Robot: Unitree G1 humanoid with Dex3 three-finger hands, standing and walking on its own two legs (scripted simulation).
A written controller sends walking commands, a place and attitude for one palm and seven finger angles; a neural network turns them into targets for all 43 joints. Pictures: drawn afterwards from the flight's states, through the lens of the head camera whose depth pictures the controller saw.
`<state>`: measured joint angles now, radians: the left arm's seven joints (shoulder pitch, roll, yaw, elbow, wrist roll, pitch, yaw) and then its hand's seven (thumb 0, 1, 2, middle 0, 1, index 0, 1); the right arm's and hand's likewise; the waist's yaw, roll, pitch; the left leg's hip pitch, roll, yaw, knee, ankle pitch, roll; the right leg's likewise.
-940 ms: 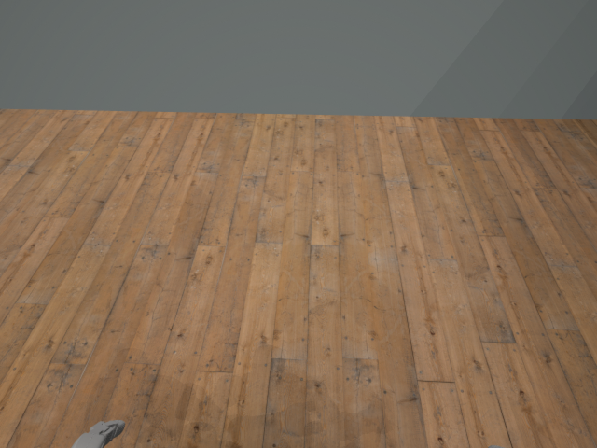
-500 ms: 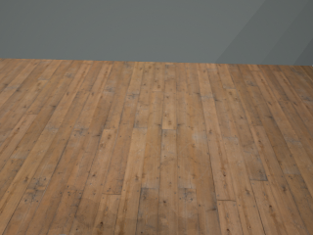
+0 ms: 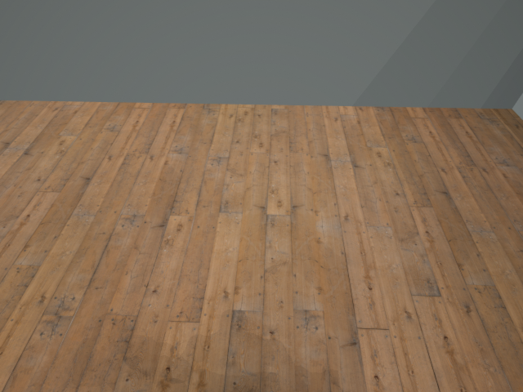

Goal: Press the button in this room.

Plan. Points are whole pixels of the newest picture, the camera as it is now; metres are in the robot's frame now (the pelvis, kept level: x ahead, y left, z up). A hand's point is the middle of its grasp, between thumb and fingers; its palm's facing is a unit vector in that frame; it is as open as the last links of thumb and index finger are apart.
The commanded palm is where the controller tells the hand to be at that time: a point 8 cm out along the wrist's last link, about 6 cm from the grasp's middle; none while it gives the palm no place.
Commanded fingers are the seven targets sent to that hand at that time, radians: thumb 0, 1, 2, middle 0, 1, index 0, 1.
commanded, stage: turn or walk to find it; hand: left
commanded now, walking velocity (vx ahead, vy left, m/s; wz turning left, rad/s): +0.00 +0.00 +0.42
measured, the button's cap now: out of the picture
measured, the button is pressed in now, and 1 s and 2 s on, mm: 0 0 0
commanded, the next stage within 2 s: none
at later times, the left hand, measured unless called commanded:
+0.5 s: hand out of the picture +0.02 +0.23 -0.18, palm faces +0.12 -0.96 -0.24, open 7.4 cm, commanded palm none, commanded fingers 0.00 0.90 0.90 -0.20 -0.30 -0.20 -0.30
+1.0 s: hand out of the picture -0.08 +0.17 -0.16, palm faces +0.39 -0.88 -0.26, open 7.4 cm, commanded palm none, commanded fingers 0.00 0.90 0.90 -0.20 -0.30 -0.20 -0.30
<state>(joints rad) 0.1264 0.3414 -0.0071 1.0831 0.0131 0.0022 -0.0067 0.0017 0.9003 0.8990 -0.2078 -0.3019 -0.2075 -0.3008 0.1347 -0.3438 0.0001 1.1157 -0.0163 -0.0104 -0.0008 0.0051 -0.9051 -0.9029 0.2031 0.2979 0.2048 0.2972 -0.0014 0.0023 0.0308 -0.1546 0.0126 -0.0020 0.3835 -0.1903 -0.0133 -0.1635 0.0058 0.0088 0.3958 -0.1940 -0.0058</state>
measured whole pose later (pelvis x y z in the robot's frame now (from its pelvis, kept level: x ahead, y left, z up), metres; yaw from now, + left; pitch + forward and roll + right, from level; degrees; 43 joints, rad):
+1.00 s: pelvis -0.05 -0.03 -0.01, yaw +23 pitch +0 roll +2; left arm 0.27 0.18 0.02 0.93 0.03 0.01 0.03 0.00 0.90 0.90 -0.21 -0.30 -0.21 -0.30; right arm 0.22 -0.27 -0.09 0.99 -0.02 0.08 0.01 0.00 -0.91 -0.90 0.20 0.30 0.20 0.30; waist 0.00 0.01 0.05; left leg -0.46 0.02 -0.02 1.06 -0.38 -0.07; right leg -0.18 -0.07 -0.15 0.50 -0.31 -0.02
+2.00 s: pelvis -0.09 -0.04 -0.01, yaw +47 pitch -1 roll +1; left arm 0.23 0.18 0.03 0.92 0.03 0.02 0.02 0.00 0.90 0.90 -0.21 -0.30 -0.21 -0.30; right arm 0.24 -0.24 -0.08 1.01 -0.02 0.09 0.01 0.00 -0.91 -0.90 0.20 0.30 0.20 0.30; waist -0.01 0.01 0.07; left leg -0.41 0.05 0.00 0.98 -0.42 -0.07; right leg -0.22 -0.10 -0.19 0.51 -0.27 -0.01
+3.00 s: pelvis -0.13 -0.08 -0.01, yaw +73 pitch -1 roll +1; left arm 0.23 0.16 0.03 0.93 0.03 0.02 0.02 0.00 0.90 0.90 -0.21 -0.30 -0.21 -0.30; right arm 0.25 -0.25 -0.09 1.02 -0.02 0.09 0.01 0.00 -0.91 -0.90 0.20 0.30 0.20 0.30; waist -0.01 0.02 0.06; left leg -0.43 0.04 -0.01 1.01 -0.40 -0.07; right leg -0.19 -0.09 -0.19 0.50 -0.28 -0.01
